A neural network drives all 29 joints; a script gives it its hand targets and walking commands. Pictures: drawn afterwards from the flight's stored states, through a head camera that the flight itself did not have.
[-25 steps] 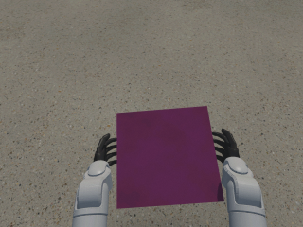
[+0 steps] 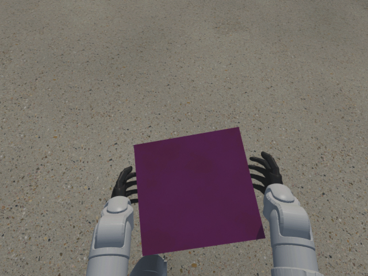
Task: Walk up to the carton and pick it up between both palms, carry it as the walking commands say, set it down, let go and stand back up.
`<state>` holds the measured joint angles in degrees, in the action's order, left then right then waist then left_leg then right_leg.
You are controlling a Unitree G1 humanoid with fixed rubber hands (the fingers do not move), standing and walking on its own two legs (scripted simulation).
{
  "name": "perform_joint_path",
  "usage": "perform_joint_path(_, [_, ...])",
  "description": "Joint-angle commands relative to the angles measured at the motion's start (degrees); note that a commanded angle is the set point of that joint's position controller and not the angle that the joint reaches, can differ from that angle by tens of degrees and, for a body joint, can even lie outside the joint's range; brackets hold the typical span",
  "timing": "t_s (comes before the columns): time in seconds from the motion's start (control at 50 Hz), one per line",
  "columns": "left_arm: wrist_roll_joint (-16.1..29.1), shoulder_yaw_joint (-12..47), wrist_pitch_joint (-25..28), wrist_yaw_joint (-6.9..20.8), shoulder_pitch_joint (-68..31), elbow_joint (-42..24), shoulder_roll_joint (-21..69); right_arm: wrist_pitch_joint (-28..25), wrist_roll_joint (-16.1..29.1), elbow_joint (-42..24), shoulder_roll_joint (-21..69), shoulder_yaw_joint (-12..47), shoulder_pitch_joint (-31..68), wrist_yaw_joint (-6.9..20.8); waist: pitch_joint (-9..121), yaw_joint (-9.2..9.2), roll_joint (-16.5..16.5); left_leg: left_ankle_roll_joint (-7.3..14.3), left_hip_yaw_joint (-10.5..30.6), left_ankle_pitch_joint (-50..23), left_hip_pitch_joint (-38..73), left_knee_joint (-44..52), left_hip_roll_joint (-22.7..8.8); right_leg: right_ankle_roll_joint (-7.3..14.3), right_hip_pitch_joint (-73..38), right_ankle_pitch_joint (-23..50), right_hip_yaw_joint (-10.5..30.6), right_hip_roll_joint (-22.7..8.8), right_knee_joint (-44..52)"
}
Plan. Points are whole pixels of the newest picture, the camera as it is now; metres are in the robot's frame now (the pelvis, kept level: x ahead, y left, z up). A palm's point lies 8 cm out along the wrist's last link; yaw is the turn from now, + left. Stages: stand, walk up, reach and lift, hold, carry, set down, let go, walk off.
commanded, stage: carry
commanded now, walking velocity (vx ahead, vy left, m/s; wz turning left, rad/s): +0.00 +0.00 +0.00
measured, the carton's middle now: (196, 190) +0.33 +0.01 -0.08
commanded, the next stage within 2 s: none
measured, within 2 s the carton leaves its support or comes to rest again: neither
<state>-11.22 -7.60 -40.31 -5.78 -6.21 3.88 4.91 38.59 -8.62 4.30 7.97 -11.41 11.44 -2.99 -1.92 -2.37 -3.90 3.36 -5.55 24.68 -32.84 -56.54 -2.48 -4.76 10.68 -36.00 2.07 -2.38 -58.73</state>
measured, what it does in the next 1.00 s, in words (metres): walks ahead: right foot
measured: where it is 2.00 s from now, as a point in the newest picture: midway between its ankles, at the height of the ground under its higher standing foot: outside the picture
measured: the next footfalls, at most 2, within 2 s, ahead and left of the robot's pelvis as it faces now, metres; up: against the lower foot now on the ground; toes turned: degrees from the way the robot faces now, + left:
right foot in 0.22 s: +0.12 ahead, -0.08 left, +0.00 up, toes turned +10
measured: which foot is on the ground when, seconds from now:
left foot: down 0.00-1.00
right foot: up 0.00-0.20, down 0.22-1.00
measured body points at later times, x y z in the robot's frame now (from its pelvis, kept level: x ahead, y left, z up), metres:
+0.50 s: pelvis +0.14 +0.00 +0.05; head +0.09 +0.01 +0.49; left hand +0.42 +0.17 +0.08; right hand +0.43 -0.16 +0.10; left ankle +0.04 +0.09 -0.67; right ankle +0.08 -0.08 -0.67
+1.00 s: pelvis +0.14 +0.01 +0.05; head +0.16 +0.01 +0.50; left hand +0.43 +0.19 +0.06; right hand +0.41 -0.14 +0.03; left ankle +0.07 +0.09 -0.68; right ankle +0.08 -0.08 -0.68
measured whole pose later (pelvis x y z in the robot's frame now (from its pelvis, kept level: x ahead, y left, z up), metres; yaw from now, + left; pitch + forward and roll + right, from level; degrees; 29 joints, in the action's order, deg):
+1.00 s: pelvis +0.14 +0.01 +0.05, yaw +4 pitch +5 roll +1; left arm -11.8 -9.6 -37.6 -5.3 -10.4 9.2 7.8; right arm 43.1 -9.1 3.6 7.2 -10.2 2.2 -3.7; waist 3.9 -0.1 -0.6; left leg 2.1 -7.1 23.0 -14.0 -31.7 1.5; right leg 2.0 16.5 -24.6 -5.6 -1.4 -36.2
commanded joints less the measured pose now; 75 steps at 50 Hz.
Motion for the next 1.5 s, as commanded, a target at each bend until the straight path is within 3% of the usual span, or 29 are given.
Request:
perform_joint_path(0.0, [23.7, 43.5, 6.6, 16.5, -38.6, -23.7, 49.9, -4.4, 9.6, -3.6, 46.4, 34.0, 11.4, 13.0, 35.9, 3.73, 16.4, 10.8, 23.1, -82.4, 51.6, 20.1, -16.6, 3.8, 24.4, 1.6, 2.0, 2.9, -3.3])
perform_joint_path(0.06, [26.2, 46.4, 8.4, 15.9, -43.9, -32.8, 47.8, -5.8, 12.1, -12.0, 47.5, 38.7, 12.7, 12.4, 38.2, 4.40, 10.2, 9.8, 22.3, -82.5, 55.8, 19.3, -16.8, 3.4, 24.9, 2.0, 0.6, 2.1, 9.2])
perform_joint_path(0.14, [22.8, 42.3, 6.5, 15.9, -30.3, -23.7, 47.2, -4.5, 15.0, -18.1, 45.4, 43.4, 15.3, 11.7, 41.4, 3.36, 5.2, 7.4, 13.7, -74.1, 50.5, 17.6, -13.6, 3.9, 11.9, 16.9, -2.4, 2.7, 27.7])
perform_joint_path(0.18, [20.4, 38.4, 4.4, 16.1, -23.2, -17.7, 44.6, -2.9, 15.1, -20.8, 43.3, 45.3, 16.9, 11.5, 40.6, 1.94, -12.0, -0.5, 4.5, -42.8, 26.7, 15.3, -4.4, 7.7, -12.5, 66.6, 0.9, -5.1, 26.0])
perform_joint_path(0.22, [15.1, 32.0, 3.4, 16.1, -14.8, -1.8, 46.0, -3.5, 14.3, -20.3, 40.1, 44.9, 24.4, 12.6, 40.9, 1.41, -17.7, -3.3, 3.9, -12.0, 17.7, 11.9, 1.6, 13.7, -18.9, 98.6, 7.1, -12.8, 20.3])
perform_joint_path(0.28, [7.8, 25.0, 1.5, 16.5, -14.6, 8.7, 45.3, -2.3, 13.2, -14.2, 38.7, 42.5, 28.9, 14.3, 31.3, 1.31, -9.2, -2.7, 4.9, -5.5, 18.4, 27.5, 1.2, 13.9, -13.4, 86.6, 5.5, -12.6, 23.4])
perform_joint_path(0.32, [5.3, 24.1, 1.2, 16.4, -12.1, 11.9, 45.7, -2.1, 12.4, -11.6, 36.9, 39.8, 30.7, 16.0, 26.7, 1.11, 3.3, -2.1, 6.2, -31.0, 24.1, 25.4, -2.6, 9.3, -4.5, 65.9, 1.1, -8.0, 24.2])
perform_joint_path(0.36, [6.4, 26.2, 1.3, 16.6, -15.7, 9.4, 47.3, -2.1, 13.0, -9.7, 37.8, 39.2, 31.1, 16.6, 20.9, 1.01, 8.5, -2.5, 4.7, -45.0, 21.6, 22.8, -3.1, 8.6, -2.7, 63.9, 0.2, -5.7, 22.4])
perform_joint_path(0.44, [9.7, 28.6, 1.8, 16.6, -32.1, -0.5, 46.6, -0.7, 12.2, -1.3, 40.5, 35.2, 28.5, 16.8, 20.3, 2.33, 8.5, -3.8, 2.8, -54.9, 19.2, 17.9, -2.6, 10.0, -3.5, 69.9, -0.5, -4.2, 19.8])
perform_joint_path(0.5, [13.9, 31.8, 1.7, 17.0, -37.3, -7.3, 46.6, 0.8, 11.4, 3.1, 44.4, 33.9, 21.9, 16.7, 20.5, 2.23, 3.0, -2.8, 3.4, -30.2, 16.4, 22.2, -2.7, 11.2, -5.2, 70.8, 1.2, -7.2, 22.9])
perform_joint_path(0.58, [17.2, 34.3, 3.4, 17.3, -50.9, -17.8, 45.9, 1.5, 10.0, 10.3, 48.7, 32.0, 18.3, 17.1, 22.0, 2.12, 3.0, -2.5, 2.2, -23.5, 22.5, 30.2, -2.0, 10.0, -4.6, 71.7, 0.7, -6.9, 25.0])
perform_joint_path(0.64, [19.1, 36.4, 3.0, 17.3, -45.2, -18.5, 46.6, 1.2, 11.5, 5.7, 49.0, 34.9, 14.0, 16.3, 27.3, 2.02, 8.3, -1.6, 4.4, -63.1, 35.4, 23.8, -6.2, 7.5, 1.9, 53.9, -4.3, -2.8, 18.7])
perform_joint_path(0.7, [19.9, 37.5, 1.4, 17.7, -35.3, -15.1, 48.5, 0.9, 12.1, -4.4, 48.5, 37.4, 14.2, 15.0, 35.2, 2.27, 10.4, 0.5, 2.9, -81.9, 44.8, 15.4, -6.8, 5.6, 6.1, 44.5, -7.3, 0.5, 23.9])
perform_joint_path(0.76, [18.9, 36.7, 0.6, 18.4, -26.0, -6.5, 51.2, -0.7, 11.8, -13.8, 45.8, 39.0, 19.4, 14.5, 37.3, 1.86, 5.1, -1.8, 0.7, -70.5, 33.1, 12.0, -4.0, 6.9, -5.4, 62.9, -6.0, -1.2, 22.4])
perform_joint_path(0.82, [18.0, 35.0, 1.5, 18.3, -23.2, 0.5, 53.2, -3.7, 14.0, -22.4, 44.5, 41.4, 32.9, 14.4, 36.2, 1.00, -6.8, -4.5, -1.2, -28.5, 8.6, 14.3, 1.4, 11.5, -26.4, 97.9, 0.8, -7.3, 20.4])
perform_joint_path(0.84, [17.8, 34.9, 2.1, 18.1, -24.9, 0.3, 53.5, -4.5, 14.9, -22.9, 45.1, 42.0, 35.7, 14.5, 34.5, 1.46, -9.3, -4.0, -0.3, -4.4, 3.5, 19.7, 2.7, 12.9, -29.8, 103.5, 3.9, -10.2, 21.1])
perform_joint_path(0.86, [16.4, 32.7, 2.3, 17.8, -25.9, 4.5, 54.8, -5.6, 15.7, -25.2, 44.4, 42.1, 44.5, 14.2, 31.7, 1.70, -10.0, -3.2, 0.4, 2.3, 4.0, 26.8, 3.5, 11.5, -26.9, 101.8, 3.2, -10.5, 21.3])
perform_joint_path(0.9, [15.2, 32.2, 3.1, 17.5, -22.4, 6.1, 55.3, -5.9, 15.6, -23.1, 43.2, 41.5, 44.4, 14.9, 29.7, 1.52, -5.1, -1.1, 1.6, -16.8, 20.3, 36.5, 0.3, 8.1, -12.8, 78.5, -2.0, -7.0, 20.0])
perform_joint_path(0.96, [14.1, 33.2, 3.4, 17.1, -23.5, -1.2, 51.5, -4.7, 16.6, -21.8, 43.0, 43.8, 38.7, 14.9, 30.1, 1.84, 8.9, 1.5, 6.8, -76.7, 40.4, 21.5, -9.7, 4.2, 5.9, 40.5, -6.7, -1.8, 20.8])
perform_joint_path(0.98, [14.8, 33.5, 3.2, 17.3, -25.3, -1.9, 51.4, -3.6, 16.8, -18.6, 44.2, 43.7, 36.9, 15.4, 30.8, 1.32, 10.5, 2.1, 7.2, -80.2, 40.2, 21.5, -10.7, 4.5, 6.2, 30.5, -7.5, -1.0, 21.2])
perform_joint_path(1.02, [14.5, 32.3, 2.7, 17.6, -24.0, -3.3, 50.0, -1.8, 13.7, -11.2, 44.1, 40.7, 26.7, 15.6, 31.8, 1.21, 7.2, 2.0, 5.1, -72.0, 33.8, 18.8, -8.5, 5.4, -0.1, 38.6, -7.1, -1.5, 25.8])
perform_joint_path(1.1, [14.9, 32.5, 3.3, 17.3, -30.8, -6.2, 49.3, -0.9, 11.8, -2.7, 46.3, 37.8, 21.9, 16.4, 29.9, 2.17, -5.8, -3.6, -1.4, -25.8, 14.3, 17.6, -1.1, 10.2, -17.9, 93.6, 1.3, -9.3, 20.4])
perform_joint_path(1.14, [15.9, 34.5, 3.4, 17.3, -33.9, -12.0, 48.6, -0.1, 11.1, 0.3, 48.4, 36.8, 16.4, 17.1, 29.7, 2.27, -4.5, -2.8, -1.2, -23.8, 19.7, 25.3, -1.1, 8.8, -14.4, 89.0, -1.0, -8.0, 21.2])
perform_joint_path(1.24, [14.5, 34.7, 2.5, 17.3, -40.8, -13.5, 44.9, 0.9, 9.9, 5.3, 47.9, 33.9, 19.3, 17.5, 23.5, 1.92, 7.2, -1.4, 1.4, -56.5, 33.5, 22.4, -6.7, 6.0, 4.7, 50.2, -3.2, -4.7, 22.7])
perform_joint_path(1.26, [15.2, 34.8, 1.9, 17.7, -42.7, -8.0, 46.4, 0.9, 8.9, 7.9, 47.0, 31.1, 20.5, 17.7, 22.7, 1.89, 13.8, -1.2, 3.3, -63.0, 35.2, 23.4, -7.7, 5.8, 8.3, 39.6, -3.8, -3.2, 21.8])
perform_joint_path(1.28, [13.3, 33.0, 1.3, 17.7, -38.8, -2.9, 46.7, 0.6, 8.6, 6.2, 47.1, 31.3, 23.3, 17.5, 21.4, 1.64, 12.5, 0.1, 3.5, -61.2, 34.9, 23.4, -8.8, 5.3, 9.6, 33.1, -3.2, -2.9, 24.5])
perform_joint_path(1.36, [15.5, 33.9, 1.2, 18.5, -35.8, 0.3, 50.4, -0.2, 8.8, 3.5, 47.3, 31.7, 24.4, 17.1, 24.7, 1.97, 10.8, -1.1, 2.6, -49.1, 28.1, 24.2, -7.5, 6.4, 0.8, 43.0, -2.0, -4.9, 25.5])
perform_joint_path(1.42, [16.6, 33.0, 1.5, 19.2, -32.8, 2.1, 53.6, -1.2, 10.1, -2.8, 47.6, 34.3, 30.8, 16.8, 27.3, 1.90, 1.2, -2.0, 2.5, -36.2, 23.0, 21.0, -5.7, 7.4, -5.1, 64.7, -1.4, -7.7, 25.0])
perform_joint_path(1.48, [16.3, 32.6, 2.6, 19.4, -32.9, 0.8, 54.4, -1.5, 12.2, -6.0, 49.1, 37.6, 32.5, 17.1, 28.4, 1.51, -2.0, -1.5, 2.9, -41.8, 27.8, 22.3, -6.8, 6.6, -2.5, 59.0, -2.6, -6.3, 24.2])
